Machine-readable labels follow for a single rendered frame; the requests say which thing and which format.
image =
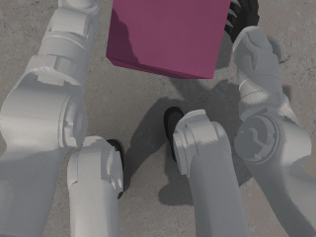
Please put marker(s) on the robot left thigh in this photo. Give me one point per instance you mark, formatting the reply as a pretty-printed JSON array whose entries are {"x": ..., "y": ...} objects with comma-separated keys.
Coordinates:
[{"x": 93, "y": 198}]

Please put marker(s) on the left robot upper arm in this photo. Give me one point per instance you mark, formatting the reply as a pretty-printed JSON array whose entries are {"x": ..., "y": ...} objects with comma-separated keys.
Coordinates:
[{"x": 39, "y": 127}]

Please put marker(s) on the carton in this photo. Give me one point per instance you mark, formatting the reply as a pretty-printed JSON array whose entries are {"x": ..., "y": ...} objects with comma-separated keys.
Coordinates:
[{"x": 174, "y": 38}]

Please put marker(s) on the robot left forearm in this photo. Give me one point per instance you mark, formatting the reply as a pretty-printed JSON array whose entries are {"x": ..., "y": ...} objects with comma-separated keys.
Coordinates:
[{"x": 65, "y": 50}]

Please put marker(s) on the right robot hand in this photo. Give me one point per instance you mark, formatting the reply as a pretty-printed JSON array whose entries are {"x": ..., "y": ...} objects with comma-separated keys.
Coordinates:
[{"x": 247, "y": 16}]

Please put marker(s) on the right robot upper arm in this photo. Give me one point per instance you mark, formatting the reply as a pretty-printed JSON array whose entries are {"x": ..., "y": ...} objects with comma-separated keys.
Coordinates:
[{"x": 275, "y": 152}]

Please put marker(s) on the robot right forearm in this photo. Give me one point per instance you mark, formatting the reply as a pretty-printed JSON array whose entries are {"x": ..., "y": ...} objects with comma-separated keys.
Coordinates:
[{"x": 258, "y": 78}]

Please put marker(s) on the right robot shin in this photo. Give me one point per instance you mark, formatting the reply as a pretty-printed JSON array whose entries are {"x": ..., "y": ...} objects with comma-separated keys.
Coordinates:
[{"x": 201, "y": 114}]

